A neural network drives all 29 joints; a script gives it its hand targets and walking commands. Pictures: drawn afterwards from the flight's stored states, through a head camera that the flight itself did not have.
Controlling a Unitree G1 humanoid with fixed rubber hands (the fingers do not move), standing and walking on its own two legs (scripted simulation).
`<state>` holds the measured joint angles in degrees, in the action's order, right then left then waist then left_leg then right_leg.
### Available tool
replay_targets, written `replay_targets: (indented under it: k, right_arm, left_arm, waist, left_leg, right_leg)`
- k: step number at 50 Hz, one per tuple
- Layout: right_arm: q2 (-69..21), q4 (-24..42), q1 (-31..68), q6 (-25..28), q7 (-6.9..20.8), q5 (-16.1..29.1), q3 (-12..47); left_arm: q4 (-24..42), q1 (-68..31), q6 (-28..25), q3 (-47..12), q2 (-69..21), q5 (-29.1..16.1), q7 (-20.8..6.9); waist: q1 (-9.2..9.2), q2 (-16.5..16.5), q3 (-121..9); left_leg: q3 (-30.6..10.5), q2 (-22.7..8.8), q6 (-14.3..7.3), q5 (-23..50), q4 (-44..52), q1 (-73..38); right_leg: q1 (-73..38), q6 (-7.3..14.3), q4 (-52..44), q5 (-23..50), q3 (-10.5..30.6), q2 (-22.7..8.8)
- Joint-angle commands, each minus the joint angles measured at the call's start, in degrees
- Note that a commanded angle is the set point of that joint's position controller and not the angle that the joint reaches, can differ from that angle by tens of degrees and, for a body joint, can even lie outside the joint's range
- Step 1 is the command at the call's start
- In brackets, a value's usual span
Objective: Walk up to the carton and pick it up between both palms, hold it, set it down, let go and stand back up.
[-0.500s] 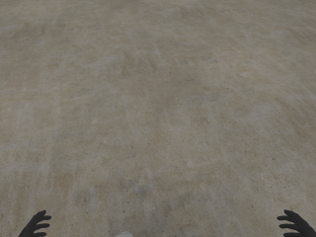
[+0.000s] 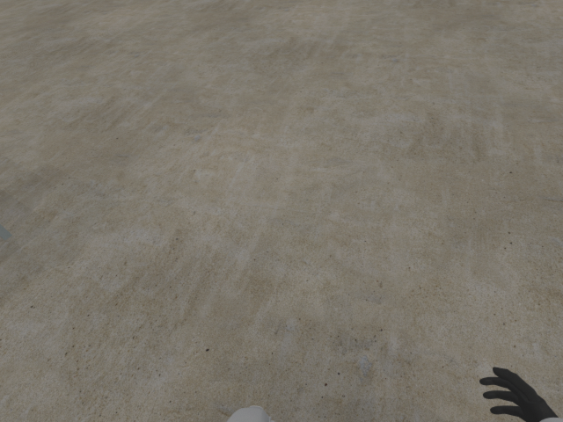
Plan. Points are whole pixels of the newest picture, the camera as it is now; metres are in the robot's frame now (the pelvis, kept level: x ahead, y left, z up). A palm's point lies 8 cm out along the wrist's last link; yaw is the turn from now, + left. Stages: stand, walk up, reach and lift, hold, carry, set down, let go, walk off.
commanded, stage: walk up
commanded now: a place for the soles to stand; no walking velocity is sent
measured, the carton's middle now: out of the picture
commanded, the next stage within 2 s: none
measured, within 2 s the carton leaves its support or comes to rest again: neither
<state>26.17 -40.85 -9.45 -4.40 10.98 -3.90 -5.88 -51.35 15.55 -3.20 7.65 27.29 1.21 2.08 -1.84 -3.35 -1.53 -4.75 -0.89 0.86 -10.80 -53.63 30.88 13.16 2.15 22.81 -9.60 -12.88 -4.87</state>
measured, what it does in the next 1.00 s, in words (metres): walks ahead, turning left: left foot, then right foot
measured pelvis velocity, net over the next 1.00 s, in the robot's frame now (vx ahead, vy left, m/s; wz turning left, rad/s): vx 0.27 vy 0.24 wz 0.76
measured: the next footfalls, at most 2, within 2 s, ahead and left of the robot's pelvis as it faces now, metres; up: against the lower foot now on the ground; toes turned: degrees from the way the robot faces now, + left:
left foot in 0.28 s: +0.07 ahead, +0.24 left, +0.00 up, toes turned +21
right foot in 0.66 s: +0.36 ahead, +0.15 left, +0.00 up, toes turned +23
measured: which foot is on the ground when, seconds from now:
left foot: up 0.00-0.26, down 0.28-0.66, up 0.68-1.00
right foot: down 0.00-0.28, up 0.30-0.64, down 0.66-1.00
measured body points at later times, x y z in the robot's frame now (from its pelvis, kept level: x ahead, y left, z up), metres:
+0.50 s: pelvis +0.09 +0.14 -0.01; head +0.11 +0.15 +0.44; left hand +0.04 +0.50 -0.10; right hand +0.31 -0.13 -0.10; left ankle +0.04 +0.23 -0.75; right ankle +0.17 +0.01 -0.70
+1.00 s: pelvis +0.27 +0.24 +0.00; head +0.28 +0.22 +0.45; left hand +0.06 +0.55 -0.06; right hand +0.61 +0.11 -0.09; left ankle +0.23 +0.47 -0.69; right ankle +0.32 +0.13 -0.75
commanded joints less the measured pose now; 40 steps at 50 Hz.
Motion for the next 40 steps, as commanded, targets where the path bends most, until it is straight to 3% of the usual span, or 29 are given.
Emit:
replay_targets:
  k: [1, 2, 5, 8, 10, 12, 13, 14, 15, 16, 17, 18, 19, 20, 22, 23, 26, 29, 30, 31, 32, 33, 34, 35, 36, 37, 38, 39, 40]
  right_arm:
    - [9.0, 5.1, 8.9, 1.4, 0.4, 1.1, -2.0]
    - [7.8, 5.1, 9.7, 1.3, 0.3, 1.4, -1.3]
    - [7.9, 4.9, 11.4, 1.7, 0.5, 1.7, -0.8]
    - [8.4, 4.4, 13.1, 2.2, 0.7, 1.6, -1.3]
    - [9.6, 4.0, 11.1, 2.2, 0.9, 1.6, -2.0]
    - [10.5, 2.4, 5.6, 2.4, 0.5, 1.7, -3.0]
    - [10.9, 0.7, 1.0, 2.4, -0.1, 1.6, -3.7]
    - [13.0, -1.4, -2.6, 2.9, -1.0, 1.1, -4.8]
    - [17.7, -2.6, -7.5, 3.0, -2.0, 0.9, -6.6]
    - [22.8, -0.8, -6.2, 3.1, -2.9, 1.0, -7.0]
    - [22.1, 0.1, -2.7, 3.1, -3.5, 2.2, -6.6]
    - [19.2, 0.7, 0.0, 3.1, -3.6, 2.3, -5.6]
    - [16.3, 1.2, 1.7, 3.2, -3.9, 2.2, -4.8]
    - [14.2, 1.7, 3.2, 3.3, -4.2, 1.8, -4.3]
    - [12.8, 1.3, 1.9, 3.8, -4.2, 1.5, -4.0]
    - [13.0, 1.9, 1.0, 3.7, -4.2, 2.3, -3.4]
    - [13.0, 2.9, -0.4, 4.0, -3.7, 1.8, -3.5]
    - [12.5, 4.0, -0.1, 4.2, -3.7, 1.7, -3.0]
    - [12.1, 4.3, 0.6, 4.2, -3.7, 1.6, -2.7]
    - [11.6, 5.2, 2.4, 4.5, -3.8, 2.2, -2.5]
    - [10.3, 5.5, 2.7, 4.7, -4.1, 2.4, -1.8]
    - [6.8, 6.3, 3.3, 5.2, -4.1, 2.4, -1.1]
    - [4.6, 5.6, -1.1, 5.2, -4.3, 2.0, -0.4]
    - [10.8, 3.4, -5.3, 4.3, -4.6, 1.5, -1.9]
    - [14.2, 1.4, -6.8, 3.7, -4.2, 1.7, -3.2]
    - [14.2, 1.0, -4.0, 3.7, -4.0, 1.5, -3.3]
    - [13.0, 0.5, -1.9, 4.1, -3.8, 1.5, -2.9]
    - [12.8, 0.0, -3.1, 4.4, -3.3, 1.7, -2.8]
    - [11.8, -0.4, -2.9, 4.3, -3.0, 2.2, -2.5]
  left_arm:
    - [4.7, -3.6, -1.9, 3.9, 13.5, 0.7, 0.2]
    - [4.6, -1.5, -1.8, 3.8, 13.7, 0.7, 0.1]
    - [4.9, 0.1, -1.7, 4.9, 17.5, 1.0, -0.3]
    - [4.8, 1.1, -1.8, 5.0, 18.6, 1.3, -0.8]
    - [5.5, -2.1, -2.0, 5.3, 19.9, 1.7, -1.1]
    - [5.6, -5.5, -2.0, 4.9, 19.5, 1.8, -1.6]
    - [5.2, -6.6, -1.8, 4.6, 18.6, 2.0, -1.8]
    - [4.8, -4.8, -1.5, 3.0, 14.7, 1.5, -2.0]
    - [5.6, -3.7, -1.2, 1.2, 11.7, 1.0, -2.7]
    - [8.9, -6.9, -1.5, 0.4, 9.9, -0.1, -2.9]
    - [8.2, -8.7, -1.9, 0.6, 12.0, -0.1, -2.8]
    - [6.6, -6.2, -2.1, 0.5, 13.7, -0.9, -2.7]
    - [4.4, -3.7, -2.1, 0.5, 14.6, -1.0, -2.6]
    - [3.9, -1.5, -2.1, 0.7, 14.6, -1.0, -2.5]
    - [3.6, -0.9, -1.7, 0.9, 13.5, -0.8, -2.6]
    - [3.7, -0.1, -1.9, 0.6, 13.0, -0.4, -2.2]
    - [5.9, -5.7, -2.4, 0.3, 12.3, -0.6, -1.6]
    - [6.0, -5.2, -3.2, -0.2, 10.7, -0.7, -1.2]
    - [5.8, -3.3, -3.6, 0.1, 10.6, -0.8, -1.1]
    - [4.6, 1.2, -4.0, 0.4, 11.0, -0.9, -0.9]
    - [3.2, 7.5, -4.0, 1.2, 13.3, -0.5, -0.6]
    - [2.3, 15.0, -4.7, 2.6, 16.7, 0.5, 0.0]
    - [3.5, 15.1, -4.7, 3.2, 19.4, 0.7, 0.4]
    - [6.1, 8.3, -4.5, 3.1, 20.2, 0.5, 0.6]
    - [7.2, 4.7, -4.5, 3.1, 19.2, 0.1, 0.4]
    - [7.1, 3.9, -4.6, 2.9, 18.2, 0.4, 0.3]
    - [6.8, 2.1, -5.1, 2.1, 16.3, 0.2, 0.1]
    - [7.2, 0.2, -5.3, 1.8, 14.7, -0.1, -0.1]
    - [7.6, -1.2, -5.5, 1.4, 14.4, -0.1, -0.4]
  waist:
    - [-0.1, 8.2, 0.9]
    - [-0.77, 8.2, 2.1]
    - [-1.64, 11.3, 1.8]
    - [-1.95, 10.5, 1.7]
    - [0.48, 11.3, -0.5]
    - [4.47, 9.2, -2.7]
    - [7.53, 7.2, -5.2]
    - [8.65, -2.2, -5.4]
    - [11.04, -13.1, -4.0]
    - [10.85, -23.1, -0.4]
    - [8.86, -17.3, 4.4]
    - [7.73, -12.5, 2.9]
    - [5.9, -9.4, 1.6]
    - [4.08, -7.7, 2.1]
    - [3.91, -6.4, 1.0]
    - [3.27, -5.0, 1.5]
    - [4.92, -4.3, 2.4]
    - [4.21, -3.9, 0.9]
    - [2.23, -4.9, 1.0]
    - [-0.66, -3.5, -2.0]
    - [-4.11, 2.0, -4.9]
    - [-8.08, 10.1, -8.1]
    - [-5.74, 17.0, -10.6]
    - [-2.02, 8.5, -9.7]
    - [-0.43, 4.9, -8.4]
    - [-0.87, 5.5, -4.4]
    - [-0.31, 6.0, 0.2]
    - [1.2, 4.6, 1.2]
    - [2.27, 6.1, 4.0]
  left_leg:
    - [2.8, -4.5, 1.3, 1.1, 6.2, 5.1]
    - [4.7, -4.6, 1.4, 2.1, 8.1, 5.6]
    - [5.3, -6.8, 1.1, -1.4, 11.6, 4.1]
    - [7.5, -6.5, 0.1, -5.0, 14.9, 1.2]
    - [8.0, -7.0, -1.0, -7.4, 14.6, -2.1]
    - [10.5, -5.6, -2.3, -9.0, 18.2, -9.3]
    - [10.2, -5.1, -2.9, -8.6, 22.6, -16.0]
    - [8.3, -2.3, -4.2, -12.4, 28.8, -21.9]
    - [-4.6, -7.0, -7.9, -21.4, 37.1, -29.4]
    - [-29.1, -15.0, -12.8, -24.3, 44.9, -33.8]
    - [-31.0, -17.0, -16.7, -21.1, 45.3, -27.4]
    - [-26.0, -15.1, -16.2, -16.9, 42.7, -28.8]
    - [-19.4, -12.1, -13.3, -11.5, 39.6, -29.5]
    - [-15.7, -9.3, -11.5, -7.3, 37.5, -28.1]
    - [-13.9, -6.9, -11.5, -2.2, 37.5, -25.6]
    - [-12.6, -8.3, -12.6, 2.3, 36.9, -26.7]
    - [-16.7, -9.2, -16.0, -2.2, 37.6, -24.5]
    - [-15.1, -7.8, -15.3, 7.1, 34.8, -21.4]
    - [-13.1, -6.4, -14.0, 9.3, 32.6, -17.5]
    - [-10.7, -4.8, -11.5, 13.3, 27.8, -11.7]
    - [-8.2, -1.3, -9.4, 15.8, 19.1, -6.4]
    - [-3.0, 4.5, -6.2, 11.8, 4.6, 2.2]
    - [-1.8, 8.2, -4.0, -16.2, -4.3, 9.4]
    - [-3.8, 3.7, -2.5, -15.6, -12.8, 9.1]
    - [-3.2, 0.7, -2.3, -11.7, -17.4, 8.5]
    - [-3.1, -1.6, -2.3, -10.0, -18.7, 10.3]
    - [-4.4, -3.7, -1.8, -6.2, -17.6, 9.7]
    - [-4.8, -4.7, -1.0, -3.5, -16.4, 8.5]
    - [-4.2, -5.7, -0.5, -1.4, -14.3, 7.4]
  right_leg:
    - [-5.9, 4.7, -10.5, -12.7, 10.7, -13.1]
    - [-6.2, 4.4, -9.7, -11.0, 8.2, -13.2]
    - [-7.2, 7.7, -10.1, -14.5, 6.5, -17.3]
    - [-6.9, 8.5, -8.9, -14.3, 3.4, -18.5]
    - [-5.7, 8.8, -8.4, -16.6, 2.2, -19.9]
    - [-2.8, 7.1, -5.3, -17.5, 0.1, -18.8]
    - [-0.3, 5.5, 1.2, -20.2, -2.8, -16.7]
    - [2.5, 3.7, 13.3, -19.7, -5.1, -12.4]
    - [13.7, 1.3, 28.0, -19.5, -6.6, -7.5]
    - [32.1, -1.6, 36.5, -27.2, -1.2, 1.0]
    - [30.9, -1.7, 37.8, -24.7, 6.7, -1.7]
    - [30.1, -2.4, 36.2, -21.7, 8.0, -2.9]
    - [28.0, -2.2, 35.3, -18.0, 9.2, -3.7]
    - [24.7, -2.4, 32.9, -14.6, 10.3, -3.7]
    - [19.7, -2.7, 30.2, -11.7, 9.3, -2.5]
    - [21.3, -2.1, 27.8, -11.5, 8.9, -1.8]
    - [21.1, -2.0, 20.6, -12.0, 8.6, -0.5]
    - [14.3, -1.4, 14.3, -6.4, 6.4, 2.5]
    - [8.2, -0.5, 9.8, -3.4, 6.8, 2.7]
    - [-3.7, 0.5, 6.6, 1.5, 7.7, 3.0]
    - [-15.1, 0.9, 2.7, 3.2, 6.8, 3.3]
    - [-24.9, 2.4, -0.5, -2.2, 15.2, -5.4]
    - [-29.8, 5.9, -7.6, -14.3, 37.2, -22.0]
    - [-23.9, 8.1, -12.6, -31.8, 44.7, -26.8]
    - [-20.0, 9.7, -12.6, -36.9, 43.5, -26.1]
    - [-15.8, 10.7, -12.1, -33.4, 39.9, -24.7]
    - [-9.8, 9.2, -11.4, -24.8, 32.2, -21.7]
    - [-7.2, 7.1, -12.0, -20.6, 25.1, -18.4]
    - [-2.2, 6.7, -12.6, -17.2, 18.4, -16.4]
